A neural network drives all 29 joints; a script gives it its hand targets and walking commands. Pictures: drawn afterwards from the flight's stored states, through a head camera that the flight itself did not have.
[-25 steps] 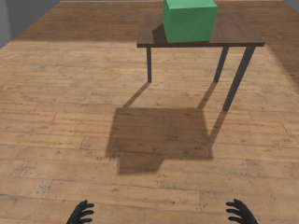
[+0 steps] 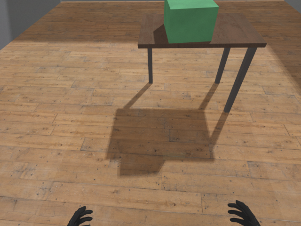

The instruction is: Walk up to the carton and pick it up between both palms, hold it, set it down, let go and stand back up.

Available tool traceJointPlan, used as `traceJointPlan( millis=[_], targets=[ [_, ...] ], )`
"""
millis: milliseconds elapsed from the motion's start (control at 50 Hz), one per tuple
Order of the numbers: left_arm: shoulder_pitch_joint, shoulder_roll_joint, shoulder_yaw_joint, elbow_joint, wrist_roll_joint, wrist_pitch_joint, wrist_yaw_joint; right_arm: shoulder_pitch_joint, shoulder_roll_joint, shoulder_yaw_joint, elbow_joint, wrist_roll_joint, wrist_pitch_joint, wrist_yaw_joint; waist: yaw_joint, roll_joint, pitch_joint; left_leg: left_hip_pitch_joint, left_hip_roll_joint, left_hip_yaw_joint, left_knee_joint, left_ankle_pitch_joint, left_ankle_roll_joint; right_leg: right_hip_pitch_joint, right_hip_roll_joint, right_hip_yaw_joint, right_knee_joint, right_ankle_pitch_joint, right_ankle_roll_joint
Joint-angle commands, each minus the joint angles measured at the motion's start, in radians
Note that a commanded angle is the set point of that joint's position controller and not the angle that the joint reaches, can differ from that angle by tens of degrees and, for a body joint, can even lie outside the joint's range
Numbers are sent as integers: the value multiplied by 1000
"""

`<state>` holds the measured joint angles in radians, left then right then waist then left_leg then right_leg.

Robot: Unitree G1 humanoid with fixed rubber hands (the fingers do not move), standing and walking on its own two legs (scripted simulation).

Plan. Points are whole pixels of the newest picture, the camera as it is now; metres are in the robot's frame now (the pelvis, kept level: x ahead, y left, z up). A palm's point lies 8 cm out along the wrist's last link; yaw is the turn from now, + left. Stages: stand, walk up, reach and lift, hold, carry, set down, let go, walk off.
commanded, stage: stand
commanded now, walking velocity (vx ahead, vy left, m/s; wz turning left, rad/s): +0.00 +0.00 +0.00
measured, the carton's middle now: (187, 16) +1.34 -0.18 +0.01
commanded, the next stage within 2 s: none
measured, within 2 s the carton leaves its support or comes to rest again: neither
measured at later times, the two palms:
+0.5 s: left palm out of the picture +0.11 +0.25 -0.10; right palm out of the picture +0.14 -0.23 -0.08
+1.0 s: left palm out of the picture +0.10 +0.26 -0.10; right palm out of the picture +0.13 -0.23 -0.07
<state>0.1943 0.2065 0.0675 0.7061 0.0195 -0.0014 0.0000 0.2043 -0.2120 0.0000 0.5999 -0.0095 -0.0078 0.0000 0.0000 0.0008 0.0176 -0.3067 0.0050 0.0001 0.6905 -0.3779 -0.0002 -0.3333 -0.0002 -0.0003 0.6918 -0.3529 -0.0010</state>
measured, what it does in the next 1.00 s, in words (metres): stands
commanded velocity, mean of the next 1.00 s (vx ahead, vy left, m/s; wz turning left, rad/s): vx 0.00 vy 0.00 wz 0.00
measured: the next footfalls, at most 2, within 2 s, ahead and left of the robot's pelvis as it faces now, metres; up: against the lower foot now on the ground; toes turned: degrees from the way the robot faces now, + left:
none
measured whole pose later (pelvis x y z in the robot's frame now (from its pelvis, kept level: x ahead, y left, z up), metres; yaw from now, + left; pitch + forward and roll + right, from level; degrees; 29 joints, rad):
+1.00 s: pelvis -0.02 +0.00 +0.00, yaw +0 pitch -2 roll +0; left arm 0.19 0.22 0.07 0.77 0.02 -0.01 -0.01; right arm 0.20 -0.23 0.00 0.60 -0.01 -0.01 0.00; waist 0.00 0.00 0.02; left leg -0.31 0.01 0.00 0.69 -0.35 0.00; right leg -0.32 0.00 0.00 0.67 -0.31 0.00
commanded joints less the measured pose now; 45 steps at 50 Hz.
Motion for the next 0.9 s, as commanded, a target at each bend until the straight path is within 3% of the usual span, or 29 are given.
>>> traceJointPlan(
  millis=[0,160,280,320,360,560,580,620,680,760,880],
  targets=[
    [-56,255,53,-100,-8,-49,-8,-39,-241,-85,-89,-4,-54,-17,-2,38,-102,81,106,-70,-123,293,50,97,-101,82,-126,283,-50],
    [-59,249,50,-91,-9,-51,-8,-47,-245,-85,-87,-5,-51,-18,0,50,-105,96,110,-73,-133,312,49,94,-104,81,-128,292,-52],
    [-47,251,51,-84,-10,-51,-10,-42,-249,-83,-80,-5,-52,-18,0,58,-90,77,111,-78,-151,263,47,98,-102,80,-136,250,-52],
    [-54,252,49,-83,-14,-50,-11,-24,-252,-83,-75,-2,-51,-17,0,27,-73,92,113,-72,-156,242,44,68,-106,90,-151,228,-53],
    [-57,262,50,-76,-13,-51,-12,-36,-251,-83,-75,-2,-52,-16,-1,52,-77,89,109,-77,-155,238,44,72,-109,100,-156,222,-55],
    [-53,266,53,-59,-14,-54,-13,-35,-256,-78,-63,-3,-50,-12,1,53,-64,65,108,-81,-181,180,43,81,-107,100,-170,189,-52],
    [-52,273,53,-58,-15,-56,-13,-33,-262,-83,-64,-2,-51,-12,0,30,-54,73,110,-80,-178,181,42,61,-109,109,-182,170,-56],
    [-49,268,51,-57,-13,-55,-15,-43,-258,-80,-63,-2,-51,-10,7,48,-58,71,111,-80,-183,165,43,67,-106,102,-180,168,-53],
    [-68,273,52,-52,-11,-56,-14,-47,-252,-81,-67,0,-53,-10,-5,50,-53,76,115,-84,-182,167,44,58,-108,109,-184,168,-54],
    [-51,260,45,-44,-16,-54,-19,-48,-278,-80,-54,-2,-53,-11,12,56,-43,42,120,-109,-209,127,51,78,-98,90,-185,146,-48],
    [-65,266,45,-37,-15,-56,-18,-57,-267,-79,-58,3,-56,-11,4,62,-56,77,121,-98,-201,175,46,68,-105,104,-189,166,-52]
  ],
)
